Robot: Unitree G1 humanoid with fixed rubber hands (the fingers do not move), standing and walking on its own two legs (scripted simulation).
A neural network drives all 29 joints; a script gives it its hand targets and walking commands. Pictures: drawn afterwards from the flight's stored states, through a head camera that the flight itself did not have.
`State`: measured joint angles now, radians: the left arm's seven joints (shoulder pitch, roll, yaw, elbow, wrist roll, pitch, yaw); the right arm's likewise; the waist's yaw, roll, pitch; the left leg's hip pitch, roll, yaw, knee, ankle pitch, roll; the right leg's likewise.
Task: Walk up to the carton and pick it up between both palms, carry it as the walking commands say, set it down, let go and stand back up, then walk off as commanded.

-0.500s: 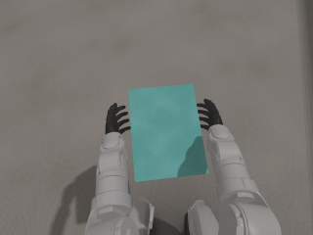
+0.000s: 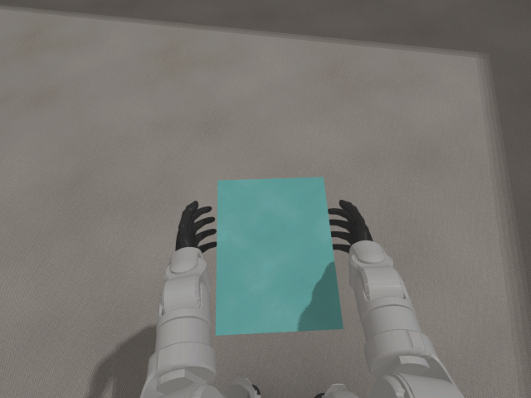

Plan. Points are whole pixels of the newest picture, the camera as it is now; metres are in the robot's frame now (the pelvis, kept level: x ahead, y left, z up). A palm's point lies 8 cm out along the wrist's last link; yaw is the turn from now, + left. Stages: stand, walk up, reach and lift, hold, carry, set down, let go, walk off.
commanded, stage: reach and lift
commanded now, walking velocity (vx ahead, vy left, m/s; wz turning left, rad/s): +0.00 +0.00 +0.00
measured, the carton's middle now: (272, 259) +0.37 +0.04 -0.11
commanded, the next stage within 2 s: none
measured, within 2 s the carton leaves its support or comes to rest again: neither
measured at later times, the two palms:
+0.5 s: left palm (172, 246) +0.32 +0.17 +0.05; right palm (370, 234) +0.35 -0.10 +0.05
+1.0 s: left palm (161, 240) +0.31 +0.17 +0.10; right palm (385, 226) +0.33 -0.10 +0.10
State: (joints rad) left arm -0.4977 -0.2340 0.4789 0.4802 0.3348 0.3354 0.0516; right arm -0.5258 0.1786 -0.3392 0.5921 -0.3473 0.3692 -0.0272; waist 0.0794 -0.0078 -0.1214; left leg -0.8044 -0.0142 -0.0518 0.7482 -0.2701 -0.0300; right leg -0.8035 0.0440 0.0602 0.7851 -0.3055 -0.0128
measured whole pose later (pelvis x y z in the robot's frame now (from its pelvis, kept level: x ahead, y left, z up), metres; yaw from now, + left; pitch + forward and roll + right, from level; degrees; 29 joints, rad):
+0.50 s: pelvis +0.01 +0.00 +0.04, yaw +0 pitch +4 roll +0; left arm -0.41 -0.20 0.42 0.46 0.33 0.48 0.03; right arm -0.44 0.21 -0.30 0.51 -0.35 0.50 -0.02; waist 0.08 0.02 -0.05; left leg -0.36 0.00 -0.06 0.48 -0.19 -0.03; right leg -0.35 0.05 0.06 0.51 -0.22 -0.02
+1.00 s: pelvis +0.01 +0.00 +0.04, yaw +0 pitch -7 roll +0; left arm -0.40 -0.20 0.35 0.36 0.34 0.71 0.04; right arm -0.44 0.21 -0.28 0.43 -0.35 0.67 0.00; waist 0.06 0.01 0.02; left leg -0.07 -0.01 -0.06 0.35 -0.15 -0.02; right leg -0.06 0.03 0.06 0.38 -0.19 -0.01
